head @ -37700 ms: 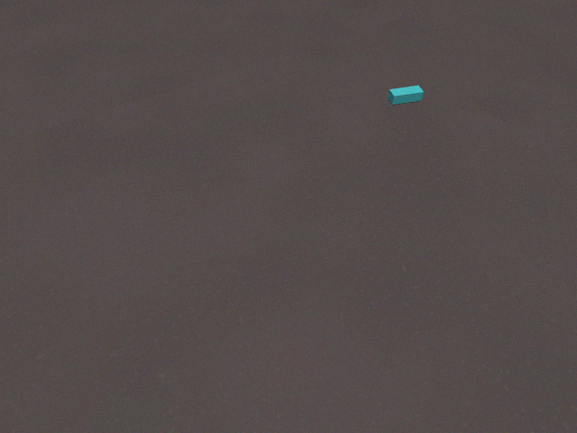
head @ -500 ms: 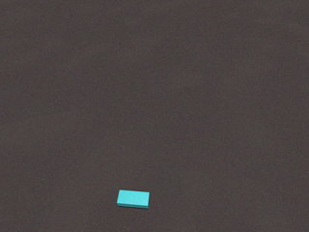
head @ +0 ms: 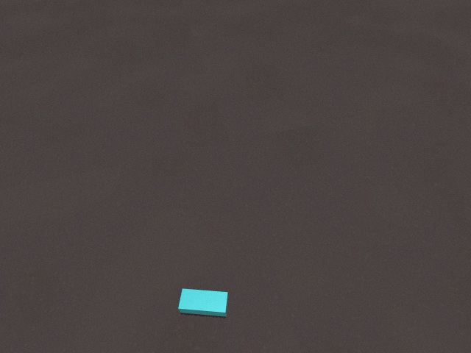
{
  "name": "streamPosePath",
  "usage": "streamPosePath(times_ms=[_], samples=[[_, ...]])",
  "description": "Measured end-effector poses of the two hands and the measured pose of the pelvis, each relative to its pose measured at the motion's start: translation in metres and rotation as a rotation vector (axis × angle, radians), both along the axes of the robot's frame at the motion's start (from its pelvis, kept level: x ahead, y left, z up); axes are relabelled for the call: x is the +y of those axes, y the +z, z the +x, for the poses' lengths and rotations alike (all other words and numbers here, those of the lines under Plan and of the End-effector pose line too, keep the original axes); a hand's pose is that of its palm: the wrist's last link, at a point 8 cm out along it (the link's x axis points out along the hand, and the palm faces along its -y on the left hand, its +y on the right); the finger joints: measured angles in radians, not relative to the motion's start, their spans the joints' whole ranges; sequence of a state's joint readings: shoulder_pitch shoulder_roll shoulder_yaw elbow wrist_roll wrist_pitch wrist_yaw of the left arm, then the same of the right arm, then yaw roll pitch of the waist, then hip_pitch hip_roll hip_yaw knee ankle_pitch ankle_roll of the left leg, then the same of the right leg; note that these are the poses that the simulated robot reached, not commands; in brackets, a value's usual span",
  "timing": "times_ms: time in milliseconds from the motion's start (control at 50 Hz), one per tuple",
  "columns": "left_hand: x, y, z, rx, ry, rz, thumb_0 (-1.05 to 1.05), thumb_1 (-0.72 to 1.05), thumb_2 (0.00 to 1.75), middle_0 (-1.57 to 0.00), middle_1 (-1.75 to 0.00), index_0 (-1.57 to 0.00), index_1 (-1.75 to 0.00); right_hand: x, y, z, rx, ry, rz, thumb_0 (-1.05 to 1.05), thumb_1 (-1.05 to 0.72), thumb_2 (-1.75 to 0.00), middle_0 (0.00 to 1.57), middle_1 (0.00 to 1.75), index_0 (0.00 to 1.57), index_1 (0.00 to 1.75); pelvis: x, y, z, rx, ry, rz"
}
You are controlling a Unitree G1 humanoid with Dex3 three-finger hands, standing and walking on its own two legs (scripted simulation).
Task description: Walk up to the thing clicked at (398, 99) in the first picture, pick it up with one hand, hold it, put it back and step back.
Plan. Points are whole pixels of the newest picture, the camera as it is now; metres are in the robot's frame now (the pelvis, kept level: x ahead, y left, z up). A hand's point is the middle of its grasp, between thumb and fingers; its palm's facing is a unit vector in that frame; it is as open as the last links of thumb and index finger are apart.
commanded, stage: stand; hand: left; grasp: from above
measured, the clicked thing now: (204, 302) +0.42 +0.21 -0.75
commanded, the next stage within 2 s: step back in 0.12 s
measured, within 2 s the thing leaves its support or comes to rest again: neither
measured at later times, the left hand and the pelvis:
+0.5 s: hand out of the picture +0.10 +0.32 -0.18, palm faces -0.02 -0.93 -0.37, open 7.4 cm; pelvis -0.06 +0.06 -0.03, yaw +0 degrees
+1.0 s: hand out of the picture -0.05 +0.31 -0.16, palm faces -0.10 -0.91 -0.41, open 7.4 cm; pelvis -0.16 +0.06 -0.02, yaw -6 degrees
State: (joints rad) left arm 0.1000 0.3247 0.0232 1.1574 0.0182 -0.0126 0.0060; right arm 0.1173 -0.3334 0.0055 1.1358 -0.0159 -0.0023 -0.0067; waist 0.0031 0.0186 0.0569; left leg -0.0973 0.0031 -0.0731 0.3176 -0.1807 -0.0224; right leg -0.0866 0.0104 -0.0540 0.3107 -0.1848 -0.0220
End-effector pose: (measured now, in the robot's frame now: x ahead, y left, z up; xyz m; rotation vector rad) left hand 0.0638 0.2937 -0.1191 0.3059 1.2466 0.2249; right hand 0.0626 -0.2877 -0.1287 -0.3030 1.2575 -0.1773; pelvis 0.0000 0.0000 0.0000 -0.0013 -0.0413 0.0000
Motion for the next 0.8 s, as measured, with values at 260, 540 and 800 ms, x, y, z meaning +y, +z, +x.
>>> streamPosePath(times_ms=[260,540,800], samples=[[0.015,-0.004,0.003,-0.024,-0.006,0.022,0.00,0.90,0.90,-0.20,-0.30,-0.21,-0.30,-0.009,0.002,0.003,-0.022,-0.015,-0.028,0.00,-0.90,-0.90,0.20,0.30,0.20,0.30,0.006,-0.006,-0.022,0.004,-0.004,-0.002],[0.072,-0.028,0.019,-0.111,-0.078,0.011,0.00,0.91,0.90,-0.20,-0.30,-0.20,-0.30,0.035,0.011,-0.073,0.050,-0.026,-0.114,0.00,-0.90,-0.90,0.20,0.30,0.20,0.30,0.062,-0.021,-0.066,0.011,0.003,-0.023],[0.076,-0.024,-0.053,-0.033,-0.125,0.026,0.00,0.91,0.90,-0.20,-0.30,-0.20,-0.30,0.054,0.003,-0.100,-0.086,-0.048,-0.076,0.00,-0.90,-0.90,0.21,0.30,0.20,0.30,0.070,-0.022,-0.113,0.014,-0.075,-0.011]])
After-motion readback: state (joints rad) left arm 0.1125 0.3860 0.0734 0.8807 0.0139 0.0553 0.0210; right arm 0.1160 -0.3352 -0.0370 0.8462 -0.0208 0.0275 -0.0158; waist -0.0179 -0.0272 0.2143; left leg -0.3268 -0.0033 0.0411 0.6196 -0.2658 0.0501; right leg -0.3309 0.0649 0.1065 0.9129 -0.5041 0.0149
